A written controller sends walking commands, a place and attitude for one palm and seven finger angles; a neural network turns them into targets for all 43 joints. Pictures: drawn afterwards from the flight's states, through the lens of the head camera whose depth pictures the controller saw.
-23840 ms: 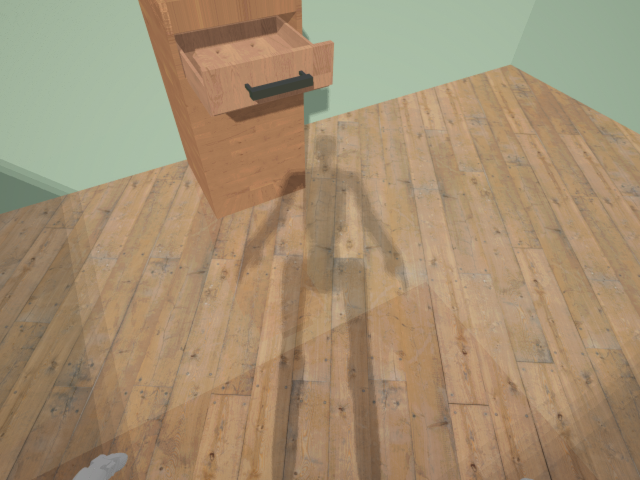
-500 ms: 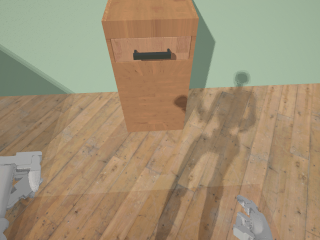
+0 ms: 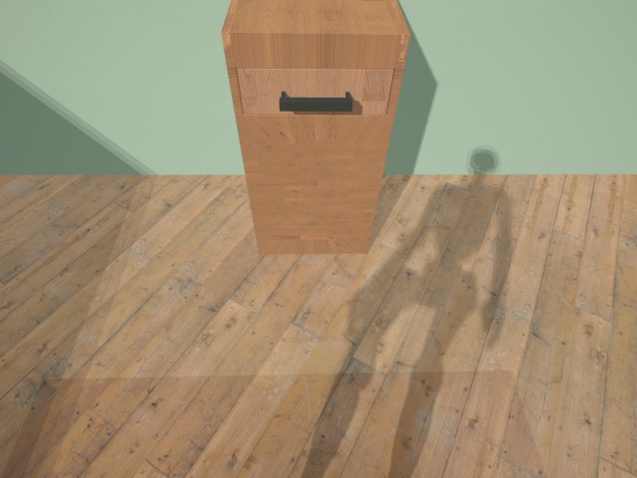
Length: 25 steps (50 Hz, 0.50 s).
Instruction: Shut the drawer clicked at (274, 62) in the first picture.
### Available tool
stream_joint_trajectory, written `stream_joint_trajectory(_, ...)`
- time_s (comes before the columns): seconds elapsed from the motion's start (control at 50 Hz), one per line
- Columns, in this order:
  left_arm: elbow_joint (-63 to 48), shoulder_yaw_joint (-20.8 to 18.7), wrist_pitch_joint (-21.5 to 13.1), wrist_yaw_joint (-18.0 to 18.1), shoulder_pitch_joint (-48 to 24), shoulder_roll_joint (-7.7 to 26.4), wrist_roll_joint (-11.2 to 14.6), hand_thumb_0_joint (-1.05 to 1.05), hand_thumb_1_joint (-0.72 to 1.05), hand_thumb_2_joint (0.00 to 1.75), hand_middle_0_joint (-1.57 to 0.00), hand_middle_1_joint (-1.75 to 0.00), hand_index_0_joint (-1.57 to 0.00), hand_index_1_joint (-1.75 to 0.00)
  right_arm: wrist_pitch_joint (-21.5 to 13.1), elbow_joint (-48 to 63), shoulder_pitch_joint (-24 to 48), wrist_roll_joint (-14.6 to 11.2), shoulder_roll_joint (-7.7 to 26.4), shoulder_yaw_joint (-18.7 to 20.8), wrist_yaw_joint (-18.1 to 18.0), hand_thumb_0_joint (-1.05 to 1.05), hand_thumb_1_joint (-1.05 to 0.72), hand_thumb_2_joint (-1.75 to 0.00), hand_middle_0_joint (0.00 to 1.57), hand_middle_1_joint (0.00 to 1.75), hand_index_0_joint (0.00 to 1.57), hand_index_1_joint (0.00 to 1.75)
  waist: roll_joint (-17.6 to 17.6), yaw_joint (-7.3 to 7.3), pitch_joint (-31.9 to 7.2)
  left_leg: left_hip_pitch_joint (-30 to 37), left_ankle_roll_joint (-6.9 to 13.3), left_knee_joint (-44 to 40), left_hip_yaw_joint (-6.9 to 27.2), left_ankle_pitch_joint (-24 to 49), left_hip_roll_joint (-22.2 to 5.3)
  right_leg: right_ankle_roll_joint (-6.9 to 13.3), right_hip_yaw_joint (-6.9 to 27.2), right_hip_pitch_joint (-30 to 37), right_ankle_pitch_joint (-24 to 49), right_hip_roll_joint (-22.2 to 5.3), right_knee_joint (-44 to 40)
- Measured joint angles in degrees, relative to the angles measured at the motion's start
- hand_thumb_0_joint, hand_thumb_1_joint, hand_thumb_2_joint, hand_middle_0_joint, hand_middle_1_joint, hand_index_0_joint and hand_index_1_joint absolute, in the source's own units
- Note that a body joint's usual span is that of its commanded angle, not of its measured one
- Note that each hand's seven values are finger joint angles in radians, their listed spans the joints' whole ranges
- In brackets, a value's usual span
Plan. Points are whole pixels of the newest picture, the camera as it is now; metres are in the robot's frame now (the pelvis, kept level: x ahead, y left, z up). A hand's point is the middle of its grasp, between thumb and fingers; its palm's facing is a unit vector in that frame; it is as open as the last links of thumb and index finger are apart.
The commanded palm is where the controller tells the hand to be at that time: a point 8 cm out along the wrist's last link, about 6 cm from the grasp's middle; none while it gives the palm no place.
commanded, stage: let the arm hang, fingers relaxed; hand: left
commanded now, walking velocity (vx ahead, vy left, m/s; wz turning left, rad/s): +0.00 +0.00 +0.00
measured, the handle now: (315, 99) +0.97 +0.07 -0.07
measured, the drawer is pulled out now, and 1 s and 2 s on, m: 0.00 0.00 0.00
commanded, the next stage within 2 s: look to check the result in 0.56 s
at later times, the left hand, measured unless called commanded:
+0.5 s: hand out of the picture +0.07 +0.19 -0.16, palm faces -0.01 -0.97 -0.23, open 7.4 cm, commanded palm none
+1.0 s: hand out of the picture +0.08 +0.20 -0.16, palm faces -0.01 -0.96 -0.28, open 7.4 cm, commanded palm none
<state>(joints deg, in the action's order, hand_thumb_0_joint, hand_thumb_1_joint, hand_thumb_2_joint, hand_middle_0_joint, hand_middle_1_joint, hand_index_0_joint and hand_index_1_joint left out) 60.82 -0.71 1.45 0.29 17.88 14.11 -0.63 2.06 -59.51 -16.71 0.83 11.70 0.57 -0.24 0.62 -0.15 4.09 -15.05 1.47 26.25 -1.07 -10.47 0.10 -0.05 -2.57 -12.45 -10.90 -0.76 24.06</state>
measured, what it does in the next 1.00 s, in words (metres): stands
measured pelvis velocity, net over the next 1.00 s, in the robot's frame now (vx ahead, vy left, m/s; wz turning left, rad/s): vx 0.03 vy -0.02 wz -0.02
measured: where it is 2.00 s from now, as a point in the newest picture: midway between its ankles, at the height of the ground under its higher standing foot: outside the picture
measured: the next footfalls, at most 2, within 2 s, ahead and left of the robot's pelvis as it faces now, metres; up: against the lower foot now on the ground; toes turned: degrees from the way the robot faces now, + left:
none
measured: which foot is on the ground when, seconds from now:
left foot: down 0.00-1.00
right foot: down 0.00-1.00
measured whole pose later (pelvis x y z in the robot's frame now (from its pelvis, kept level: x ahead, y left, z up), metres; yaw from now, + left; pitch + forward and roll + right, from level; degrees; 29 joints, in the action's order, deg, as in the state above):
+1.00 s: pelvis +0.03 -0.02 +0.01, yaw -1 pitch -1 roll +0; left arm 65.9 -1.5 -0.9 0.5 9.0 14.1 -0.3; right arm 0.0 -65.0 -9.7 0.6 14.3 1.2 -1.0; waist 1.4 0.7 3.6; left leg -8.4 -0.3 19.9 -1.6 -10.2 -1.0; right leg 1.0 -1.9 -7.2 -11.4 0.4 19.8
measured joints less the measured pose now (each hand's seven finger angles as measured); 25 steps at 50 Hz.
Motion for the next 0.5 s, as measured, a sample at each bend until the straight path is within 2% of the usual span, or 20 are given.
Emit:
stream_joint_trajectory(0.12, 2.9, -0.4, -0.6, 0.3, -1.1, -0.2, 0.1, 0.01, 0.90, 0.90, -0.41, -0.55, -0.41, -0.54, -0.8, -2.1, 0.0, -0.1, -0.8, 0.2, -0.2, 0.00, -0.90, -0.90, 0.20, 0.30, 0.20, 0.30, 1.3, 0.25, -0.6, 0.9, 0.4, -1.4, -0.7, 0.5, 0.5, -0.4, 0.7, 0.2, 0.1, -0.5, -0.2)
stream_joint_trajectory(0.22, 3.5, -0.5, -1.2, 0.5, -3.3, -0.7, 0.1, 0.01, 0.90, 0.90, -0.29, -0.40, -0.28, -0.40, -1.4, -3.3, 0.9, -0.2, -1.2, 0.2, -0.3, 0.00, -0.90, -0.90, 0.20, 0.30, 0.20, 0.30, 1.4, 0.44, -1.1, 2.1, 0.4, -2.4, -1.1, 0.7, 0.8, -0.7, 1.1, 0.7, -0.1, -0.8, -0.2)
stream_joint_trajectory(0.5, 3.4, -0.2, -2.1, 0.2, -8.2, -2.9, 0.1, 0.00, 0.90, 0.90, -0.20, -0.30, -0.20, -0.30, -2.3, -4.4, 4.0, -0.1, -0.2, 0.5, -0.7, 0.00, -0.90, -0.90, 0.20, 0.30, 0.20, 0.30, 0.4, 1.08, -1.5, 4.2, -0.2, -4.4, -1.3, 0.8, 0.4, -0.3, 1.3, 2.4, -0.3, -0.4, -1.3)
